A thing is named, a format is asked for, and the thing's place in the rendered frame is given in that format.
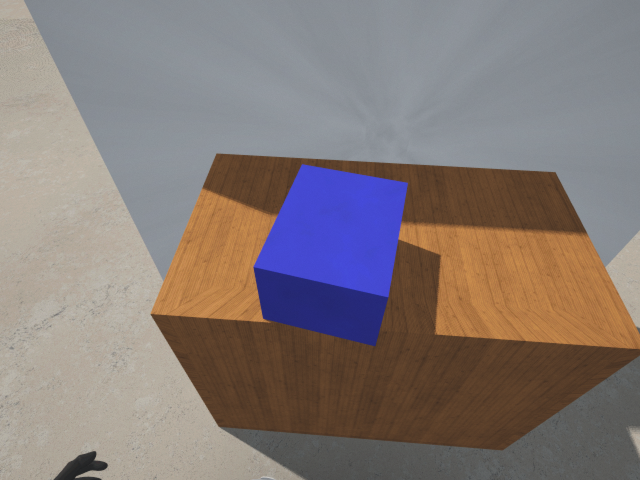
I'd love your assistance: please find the carton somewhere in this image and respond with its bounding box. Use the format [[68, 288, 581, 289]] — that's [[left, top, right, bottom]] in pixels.
[[253, 164, 408, 346]]

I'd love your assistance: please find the pedestal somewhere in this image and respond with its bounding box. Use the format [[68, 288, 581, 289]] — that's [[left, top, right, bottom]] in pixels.
[[150, 154, 640, 450]]

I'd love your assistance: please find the robot left hand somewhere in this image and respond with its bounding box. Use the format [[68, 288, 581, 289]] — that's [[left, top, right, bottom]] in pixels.
[[54, 451, 108, 480]]

